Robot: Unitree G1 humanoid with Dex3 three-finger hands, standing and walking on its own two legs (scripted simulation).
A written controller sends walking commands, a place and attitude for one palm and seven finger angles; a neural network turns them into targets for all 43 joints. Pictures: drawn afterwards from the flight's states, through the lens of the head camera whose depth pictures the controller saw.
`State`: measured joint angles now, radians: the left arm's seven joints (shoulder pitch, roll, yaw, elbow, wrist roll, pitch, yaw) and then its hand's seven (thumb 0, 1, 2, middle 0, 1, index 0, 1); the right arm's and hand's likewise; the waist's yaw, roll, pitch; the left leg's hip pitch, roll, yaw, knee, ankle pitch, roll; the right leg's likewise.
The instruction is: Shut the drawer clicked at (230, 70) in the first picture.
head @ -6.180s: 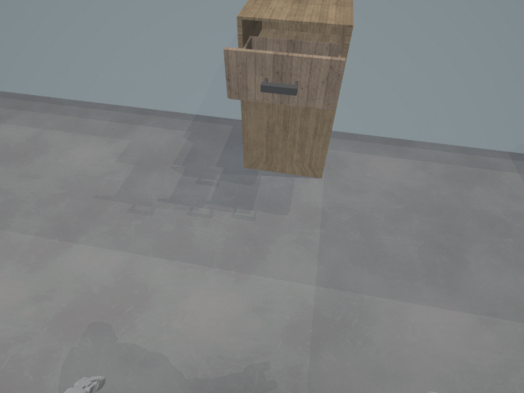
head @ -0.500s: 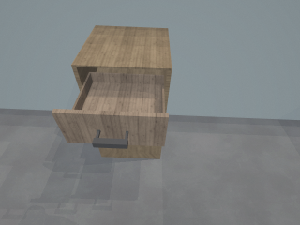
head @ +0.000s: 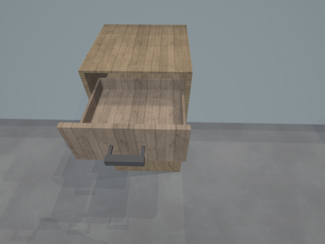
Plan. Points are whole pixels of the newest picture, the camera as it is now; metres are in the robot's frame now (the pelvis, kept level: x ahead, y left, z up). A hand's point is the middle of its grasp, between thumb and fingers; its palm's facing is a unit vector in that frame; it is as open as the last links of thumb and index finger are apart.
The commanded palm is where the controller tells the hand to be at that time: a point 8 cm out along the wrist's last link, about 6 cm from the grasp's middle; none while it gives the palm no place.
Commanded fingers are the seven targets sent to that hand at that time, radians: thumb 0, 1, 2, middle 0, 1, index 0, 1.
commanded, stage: look again from close up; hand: left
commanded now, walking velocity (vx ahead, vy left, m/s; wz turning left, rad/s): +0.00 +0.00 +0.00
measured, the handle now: (125, 154) +0.39 +0.14 -0.06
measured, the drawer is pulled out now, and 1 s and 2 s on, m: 0.29 0.29 0.29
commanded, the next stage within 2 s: shuffle to correct the standing spot in 0.26 s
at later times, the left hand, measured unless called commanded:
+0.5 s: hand out of the picture +0.00 +0.18 -0.17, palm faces -0.01 -0.98 -0.17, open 7.4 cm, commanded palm none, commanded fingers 0.00 0.90 0.90 -0.20 -0.30 -0.20 -0.30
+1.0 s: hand out of the picture +0.00 +0.11 -0.18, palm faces -0.02 -0.99 -0.11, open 7.4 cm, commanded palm none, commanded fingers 0.00 0.90 0.90 -0.20 -0.30 -0.20 -0.30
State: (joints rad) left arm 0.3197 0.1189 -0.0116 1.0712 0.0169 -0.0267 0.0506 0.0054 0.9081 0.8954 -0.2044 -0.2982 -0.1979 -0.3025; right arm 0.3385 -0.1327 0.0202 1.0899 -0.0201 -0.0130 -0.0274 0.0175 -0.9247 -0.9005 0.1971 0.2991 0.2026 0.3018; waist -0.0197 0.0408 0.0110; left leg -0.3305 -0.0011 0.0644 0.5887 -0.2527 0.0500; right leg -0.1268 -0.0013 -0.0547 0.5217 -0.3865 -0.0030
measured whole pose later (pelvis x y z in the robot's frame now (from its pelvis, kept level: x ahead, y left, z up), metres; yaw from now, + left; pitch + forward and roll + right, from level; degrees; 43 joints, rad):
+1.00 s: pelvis +0.06 -0.04 -0.01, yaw -3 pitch -1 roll +0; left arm 0.41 0.13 -0.01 1.14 0.02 0.00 0.02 0.00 0.91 0.90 -0.20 -0.30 -0.20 -0.30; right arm 0.25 -0.13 0.00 1.08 -0.02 -0.05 -0.04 0.00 -0.91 -0.90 0.20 0.30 0.20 0.30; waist 0.00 -0.06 0.05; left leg -0.27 0.02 0.14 0.62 -0.31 0.05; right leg -0.25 0.03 -0.04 0.97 -0.48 -0.05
